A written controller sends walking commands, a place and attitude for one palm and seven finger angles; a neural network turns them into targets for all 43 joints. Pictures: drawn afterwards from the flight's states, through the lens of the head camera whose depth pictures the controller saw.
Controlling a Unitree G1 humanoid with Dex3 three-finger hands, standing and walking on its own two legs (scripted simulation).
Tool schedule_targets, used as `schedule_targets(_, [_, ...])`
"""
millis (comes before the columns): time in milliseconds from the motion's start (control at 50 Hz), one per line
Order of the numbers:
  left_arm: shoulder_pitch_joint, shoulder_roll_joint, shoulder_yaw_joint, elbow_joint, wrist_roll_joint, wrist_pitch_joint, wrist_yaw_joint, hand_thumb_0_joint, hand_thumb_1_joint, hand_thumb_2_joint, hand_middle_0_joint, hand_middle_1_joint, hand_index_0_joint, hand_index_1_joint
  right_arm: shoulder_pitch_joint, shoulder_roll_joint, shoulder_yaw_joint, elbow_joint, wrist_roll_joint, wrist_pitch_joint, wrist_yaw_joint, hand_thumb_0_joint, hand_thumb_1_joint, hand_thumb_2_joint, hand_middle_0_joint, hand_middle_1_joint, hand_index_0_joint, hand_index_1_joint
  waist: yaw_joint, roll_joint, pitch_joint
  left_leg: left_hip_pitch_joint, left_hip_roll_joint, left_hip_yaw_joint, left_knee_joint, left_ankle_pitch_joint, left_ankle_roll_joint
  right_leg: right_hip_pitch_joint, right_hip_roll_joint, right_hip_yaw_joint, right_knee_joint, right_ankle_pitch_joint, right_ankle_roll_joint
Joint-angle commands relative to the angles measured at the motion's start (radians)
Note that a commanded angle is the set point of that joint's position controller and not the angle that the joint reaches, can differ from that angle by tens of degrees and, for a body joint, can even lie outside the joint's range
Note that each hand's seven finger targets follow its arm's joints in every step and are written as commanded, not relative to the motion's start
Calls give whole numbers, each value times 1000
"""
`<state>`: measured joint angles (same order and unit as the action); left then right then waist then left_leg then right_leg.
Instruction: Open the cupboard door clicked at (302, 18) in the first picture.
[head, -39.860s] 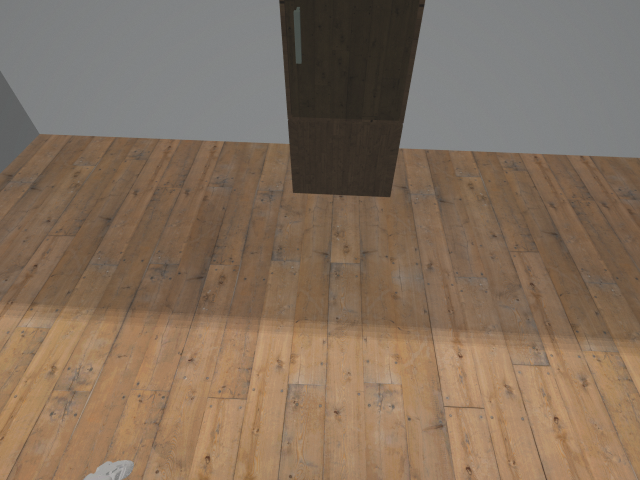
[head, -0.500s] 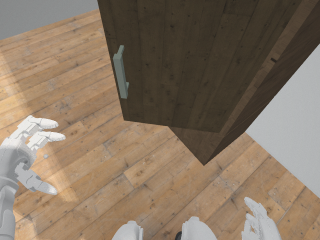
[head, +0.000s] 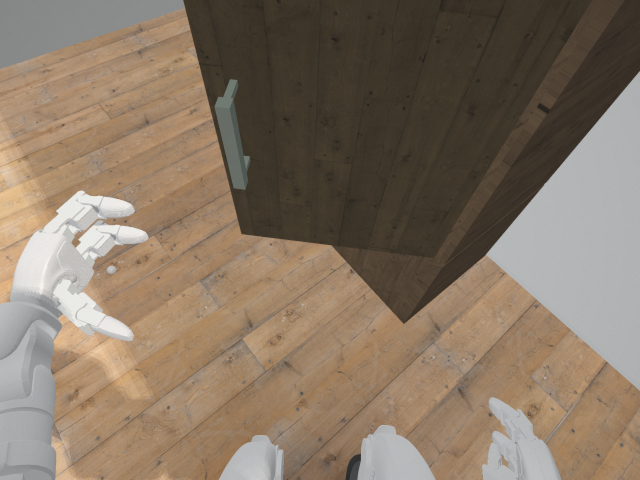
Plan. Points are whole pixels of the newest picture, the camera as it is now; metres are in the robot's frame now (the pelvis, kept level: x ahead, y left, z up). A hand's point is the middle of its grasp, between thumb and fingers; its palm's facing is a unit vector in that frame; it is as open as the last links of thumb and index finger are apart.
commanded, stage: move the hooked fingers beside the handle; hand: left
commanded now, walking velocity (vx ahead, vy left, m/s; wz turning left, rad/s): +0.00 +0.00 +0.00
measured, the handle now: (236, 138) +0.56 +0.15 +0.05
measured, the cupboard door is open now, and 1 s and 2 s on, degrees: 45 45 45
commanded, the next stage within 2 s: none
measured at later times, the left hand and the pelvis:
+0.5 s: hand (146, 220) +0.41 +0.24 +0.05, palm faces -0.09 -1.00 -0.03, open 14.0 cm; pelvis +0.00 +0.00 +0.00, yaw -1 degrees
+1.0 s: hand (174, 180) +0.48 +0.22 +0.05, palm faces -0.10 -0.99 -0.01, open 14.0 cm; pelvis +0.00 +0.00 -0.01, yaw -1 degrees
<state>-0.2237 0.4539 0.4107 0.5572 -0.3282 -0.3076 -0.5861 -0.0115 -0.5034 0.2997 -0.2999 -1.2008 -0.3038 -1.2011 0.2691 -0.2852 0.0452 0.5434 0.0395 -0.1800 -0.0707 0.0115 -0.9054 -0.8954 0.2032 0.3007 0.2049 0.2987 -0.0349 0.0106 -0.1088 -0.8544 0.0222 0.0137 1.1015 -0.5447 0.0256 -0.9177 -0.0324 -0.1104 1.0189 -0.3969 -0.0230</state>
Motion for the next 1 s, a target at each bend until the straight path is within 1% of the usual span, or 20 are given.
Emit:
schedule_targets(0, [-222, 279, 102, -155, -21, -49, 33, 0, -500, 300, -300, -1200, -300, -1200, 57, -157, -72, -126, 6, -28, -8, 0, -900, -900, 200, 300, 200, 300, 10, 72, -349, 89, -21, -36, -191, 352, -13, 323, 31, 79, -107, 189, -2])
schedule_targets(80, [-290, 242, 59, -138, -6, -62, 49, 0, -500, 300, -300, -1200, -300, -1200, 75, -157, -75, -120, 5, -13, -3, 0, -900, -900, 200, 300, 200, 300, -5, 87, -359, 116, -17, -42, -195, 368, -17, 293, 33, 75, -104, 193, -2])
schedule_targets(120, [-336, 234, 45, -115, -3, -70, 57, 0, -500, 300, -300, -1200, -300, -1200, 84, -161, -74, -114, 3, -6, -4, 0, -900, -900, 200, 300, 200, 300, -16, 59, -348, 103, -16, -44, -188, 360, -13, 283, 37, 74, -101, 190, -4])
schedule_targets(180, [-380, 252, 57, -95, 11, -84, 67, 0, -500, 300, -300, -1200, -300, -1200, 93, -160, -78, -97, 2, 9, -3, 0, -900, -900, 200, 300, 200, 300, -17, 78, -377, 111, -17, -38, -189, 367, -13, 298, 31, 82, -104, 209, -1])
schedule_targets(220, [-377, 292, 90, -88, 14, -96, 74, 0, -500, 300, -300, -1200, -300, -1200, 104, -163, -79, -96, -1, 17, -2, 0, -900, -900, 200, 300, 200, 300, -2, 81, -405, 118, -17, -44, -187, 414, -16, 324, 35, 81, -92, 238, -8])
schedule_targets(260, [-390, 261, 67, -68, 22, -97, 77, 0, -500, 300, -300, -1200, -300, -1200, 110, -156, -80, -88, -2, 28, 2, 0, -900, -900, 200, 300, 200, 300, -13, 77, -412, 138, -15, -41, -187, 433, -16, 315, 35, 81, -98, 254, -1])
schedule_targets(300, [-434, 261, 61, -47, 30, -100, 86, 0, -500, 300, -300, -1200, -300, -1200, 110, -157, -79, -78, -2, 37, 2, 0, -900, -900, 200, 300, 200, 300, -19, 83, -400, 114, -16, -37, -185, 404, -14, 313, 32, 84, -99, 245, 1])
schedule_targets(340, [-463, 287, 81, -1, 34, -101, 84, 0, -500, 300, -300, -1200, -300, -1200, 124, -161, -78, -71, -2, 48, 1, 0, -900, -900, 200, 300, 200, 300, -25, 48, -403, 105, -13, -36, -180, 409, -11, 319, 38, 85, -97, 258, 0])
schedule_targets(420, [-575, 268, 43, 51, 51, -115, 87, 0, -500, 300, -300, -1200, -300, -1200, 131, -161, -76, -61, -3, 62, -1, 0, -900, -900, 200, 300, 200, 300, -44, 84, -381, 105, -12, -40, -171, 392, -9, 262, 39, 82, -87, 233, -5])
schedule_targets(500, [-610, 283, 50, 85, 65, -124, 91, 0, -500, 300, -300, -1200, -300, -1200, 149, -163, -79, -47, -7, 78, 5, 0, -900, -900, 200, 300, 200, 300, -36, 116, -443, 147, -10, -47, -164, 451, -16, 264, 36, 82, -82, 265, -4])
schedule_targets(540, [-648, 318, 70, 110, 75, -125, 93, 0, -500, 300, -300, -1200, -300, -1200, 163, -168, -79, -39, -9, 89, 6, 0, -900, -900, 200, 300, 200, 300, -42, 90, -460, 143, -5, -49, -150, 490, -15, 266, 40, 82, -70, 294, -3])
schedule_targets(600, [-669, 302, 59, 172, 82, -119, 104, 0, -500, 300, -300, -1200, -300, -1200, 162, -167, -78, -38, -9, 103, 10, 0, -900, -900, 200, 300, 200, 300, -52, 59, -428, 91, -10, -40, -149, 417, -7, 268, 39, 87, -81, 269, 1])
schedule_targets(660, [-716, 332, 71, 195, 97, -131, 109, 0, -500, 300, -300, -1200, -300, -1200, 172, -168, -74, -38, -11, 116, 12, 0, -900, -900, 200, 300, 200, 300, -48, 90, -440, 86, -12, -40, -146, 412, -8, 268, 40, 89, -72, 268, -3])
schedule_targets(720, [-787, 319, 50, 217, 99, -143, 113, 0, -500, 300, -300, -1200, -300, -1200, 182, -169, -73, -31, -13, 125, 12, 0, -900, -900, 200, 300, 200, 300, -71, 85, -443, 91, -10, -45, -133, 419, -5, 241, 45, 87, -67, 268, -5])
schedule_targets(740, [-813, 357, 75, 237, 109, -147, 116, 0, -500, 300, -300, -1200, -300, -1200, 190, -174, -72, -22, -15, 131, 11, 0, -900, -900, 200, 300, 200, 300, -69, 70, -455, 81, -8, -46, -130, 410, -4, 250, 45, 90, -66, 267, -2])
schedule_targets(780, [-850, 323, 39, 256, 117, -151, 115, 0, -500, 300, -300, -1200, -300, -1200, 193, -169, -70, -18, -16, 136, 13, 0, -900, -900, 200, 300, 200, 300, -80, 105, -459, 93, -10, -50, -128, 407, -5, 228, 44, 89, -64, 256, -2])
schedule_targets(820, [-877, 338, 45, 247, 115, -159, 114, 0, -500, 300, -300, -1200, -300, -1200, 204, -173, -72, -16, -18, 141, 13, 0, -900, -900, 200, 300, 200, 300, -82, 126, -483, 125, -8, -56, -119, 450, -7, 210, 46, 84, -55, 271, -6])
schedule_targets(840, [-884, 346, 48, 272, 122, -155, 114, 0, -500, 300, -300, -1200, -300, -1200, 211, -176, -71, -6, -19, 146, 14, 0, -900, -900, 200, 300, 200, 300, -86, 114, -497, 134, -4, -58, -119, 447, -9, 203, 48, 84, -60, 266, -3])
schedule_targets(900, [-903, 348, 43, 321, 133, -143, 123, 0, -500, 300, -300, -1200, -300, -1200, 212, -175, -66, -3, -20, 157, 16, 0, -900, -900, 200, 300, 200, 300, -92, 127, -452, 92, -6, -56, -122, 405, -8, 189, 46, 84, -64, 241, -2])
schedule_targets(980, [-961, 381, 59, 347, 149, -143, 144, 0, -500, 300, -300, -1200, -300, -1200, 230, -180, -63, -1, -25, 170, 18, 0, -900, -900, 200, 300, 200, 300, -106, 108, -473, 71, -7, -59, -109, 402, -4, 193, 49, 86, -57, 247, 0])
